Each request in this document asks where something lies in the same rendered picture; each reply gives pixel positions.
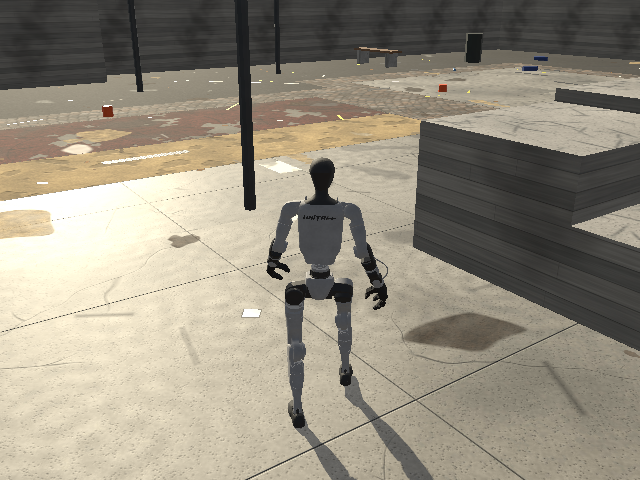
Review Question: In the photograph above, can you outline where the robot left hand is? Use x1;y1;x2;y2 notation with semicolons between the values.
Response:
266;262;290;280

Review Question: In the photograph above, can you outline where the left robot upper arm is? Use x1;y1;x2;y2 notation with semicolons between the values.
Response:
272;200;301;253

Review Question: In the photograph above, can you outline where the robot right hand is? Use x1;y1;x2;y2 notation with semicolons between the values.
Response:
365;283;388;310

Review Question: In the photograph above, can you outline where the robot left foot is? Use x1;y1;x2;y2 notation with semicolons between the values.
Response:
288;400;305;428

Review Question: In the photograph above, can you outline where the robot right forearm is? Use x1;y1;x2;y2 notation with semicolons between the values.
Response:
361;243;384;288

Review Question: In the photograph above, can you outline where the robot foot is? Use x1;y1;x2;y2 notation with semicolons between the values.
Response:
288;400;305;428
339;364;353;386

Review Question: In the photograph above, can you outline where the right robot upper arm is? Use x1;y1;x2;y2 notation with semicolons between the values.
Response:
342;202;369;259

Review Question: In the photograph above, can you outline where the robot left forearm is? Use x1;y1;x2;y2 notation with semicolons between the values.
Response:
267;238;282;267

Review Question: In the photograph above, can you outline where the robot right foot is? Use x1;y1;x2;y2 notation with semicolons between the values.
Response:
339;364;353;386

